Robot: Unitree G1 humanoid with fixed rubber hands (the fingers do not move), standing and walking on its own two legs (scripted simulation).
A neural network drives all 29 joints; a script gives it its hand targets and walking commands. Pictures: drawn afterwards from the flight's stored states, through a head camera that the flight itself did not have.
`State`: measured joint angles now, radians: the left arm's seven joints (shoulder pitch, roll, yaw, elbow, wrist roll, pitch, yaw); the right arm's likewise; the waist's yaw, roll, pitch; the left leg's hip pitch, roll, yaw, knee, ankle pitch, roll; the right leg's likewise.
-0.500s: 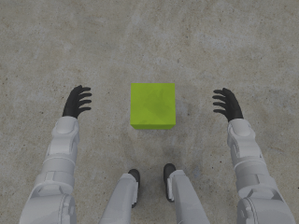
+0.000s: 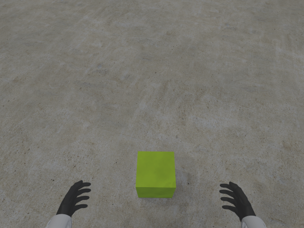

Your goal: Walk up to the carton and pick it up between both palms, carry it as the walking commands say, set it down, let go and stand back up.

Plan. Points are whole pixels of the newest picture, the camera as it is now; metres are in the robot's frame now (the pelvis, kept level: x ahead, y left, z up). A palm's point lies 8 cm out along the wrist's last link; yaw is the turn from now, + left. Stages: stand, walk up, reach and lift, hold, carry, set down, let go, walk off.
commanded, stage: let go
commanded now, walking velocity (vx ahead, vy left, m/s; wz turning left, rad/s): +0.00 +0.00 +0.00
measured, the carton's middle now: (155, 175) +0.44 +0.00 -0.65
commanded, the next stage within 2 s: stand in 0.42 s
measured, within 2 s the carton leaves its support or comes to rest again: neither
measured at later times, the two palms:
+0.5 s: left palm (61, 221) +0.14 +0.25 -0.07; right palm (255, 224) +0.14 -0.25 -0.08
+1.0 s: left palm out of the picture +0.11 +0.26 -0.12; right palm out of the picture +0.11 -0.27 -0.12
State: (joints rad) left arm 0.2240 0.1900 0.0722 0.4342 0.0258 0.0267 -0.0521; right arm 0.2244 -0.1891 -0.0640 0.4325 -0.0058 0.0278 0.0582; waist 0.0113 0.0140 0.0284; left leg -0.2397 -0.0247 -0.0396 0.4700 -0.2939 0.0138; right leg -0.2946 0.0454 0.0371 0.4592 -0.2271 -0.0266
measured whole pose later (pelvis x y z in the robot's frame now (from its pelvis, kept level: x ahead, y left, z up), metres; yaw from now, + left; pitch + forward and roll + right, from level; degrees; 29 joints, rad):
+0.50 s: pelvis +0.00 +0.00 +0.00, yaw +1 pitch -2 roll +0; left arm 0.24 0.23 0.04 0.55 0.04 0.04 -0.01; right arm 0.26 -0.25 -0.04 0.53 -0.04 0.04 0.02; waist -0.01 0.01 0.02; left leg -0.13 -0.01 -0.02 0.50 -0.33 0.00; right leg -0.19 0.03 0.01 0.50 -0.27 -0.02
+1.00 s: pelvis +0.05 -0.01 -0.01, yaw +0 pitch +2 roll +0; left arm 0.34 0.25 0.01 0.81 0.01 -0.04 0.04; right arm 0.33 -0.27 -0.01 0.83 0.00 -0.02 -0.03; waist 0.00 0.01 -0.07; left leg -0.14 0.00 0.00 0.51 -0.40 0.00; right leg -0.21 0.04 0.01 0.54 -0.36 -0.03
